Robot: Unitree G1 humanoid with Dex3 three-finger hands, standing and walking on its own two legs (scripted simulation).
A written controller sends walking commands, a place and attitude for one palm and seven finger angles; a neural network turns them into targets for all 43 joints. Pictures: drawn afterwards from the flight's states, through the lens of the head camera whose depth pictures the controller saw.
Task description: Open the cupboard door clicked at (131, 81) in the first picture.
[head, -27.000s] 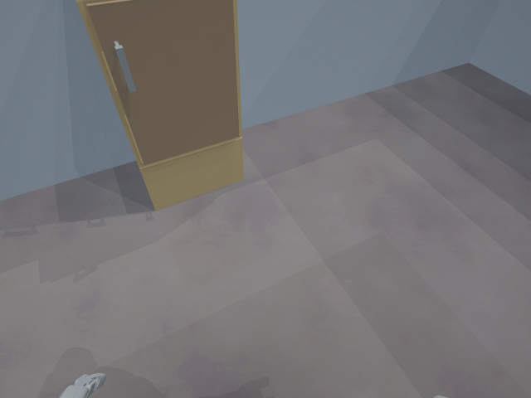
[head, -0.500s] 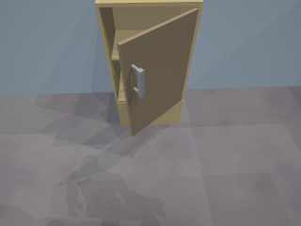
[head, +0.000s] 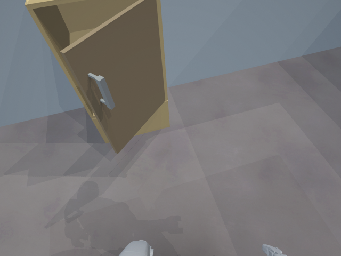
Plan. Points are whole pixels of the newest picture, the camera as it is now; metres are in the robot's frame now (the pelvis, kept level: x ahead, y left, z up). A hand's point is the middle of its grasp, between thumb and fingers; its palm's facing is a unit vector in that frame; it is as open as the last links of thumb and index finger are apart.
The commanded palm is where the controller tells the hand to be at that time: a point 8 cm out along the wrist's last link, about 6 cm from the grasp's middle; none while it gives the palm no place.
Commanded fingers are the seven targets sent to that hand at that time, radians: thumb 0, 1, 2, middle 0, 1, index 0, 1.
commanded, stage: walk to a spot facing it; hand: left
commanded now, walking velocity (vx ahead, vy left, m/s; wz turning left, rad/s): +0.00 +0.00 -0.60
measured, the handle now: (101, 91) +0.60 +0.30 -0.04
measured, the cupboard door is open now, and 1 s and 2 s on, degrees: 40 40 40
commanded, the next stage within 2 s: none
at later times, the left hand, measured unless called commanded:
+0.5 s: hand (102, 244) +0.15 +0.22 -0.17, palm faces -0.26 -0.92 -0.28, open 7.4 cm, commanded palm none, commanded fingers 0.00 0.90 0.90 -0.20 -0.30 -0.20 -0.30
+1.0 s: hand (149, 210) +0.25 +0.10 -0.16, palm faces -0.60 -0.78 -0.19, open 7.4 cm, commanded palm none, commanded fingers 0.00 0.90 0.90 -0.20 -0.30 -0.20 -0.30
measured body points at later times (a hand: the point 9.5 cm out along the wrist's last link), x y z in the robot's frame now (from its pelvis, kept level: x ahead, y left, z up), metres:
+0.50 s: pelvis +0.00 +0.02 -0.02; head +0.06 +0.00 +0.43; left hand +0.17 +0.26 -0.15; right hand -0.01 -0.25 -0.16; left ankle +0.01 +0.17 -0.75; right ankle -0.03 -0.11 -0.74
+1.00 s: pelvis +0.03 +0.00 +0.00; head +0.07 -0.01 +0.45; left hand +0.28 +0.14 -0.14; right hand -0.12 -0.21 -0.14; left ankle +0.09 +0.13 -0.75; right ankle -0.04 -0.12 -0.69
